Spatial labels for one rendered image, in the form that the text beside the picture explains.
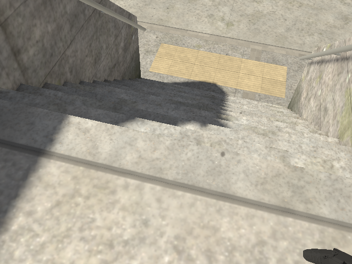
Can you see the right robot hand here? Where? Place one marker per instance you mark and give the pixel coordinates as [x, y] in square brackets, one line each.
[324, 256]

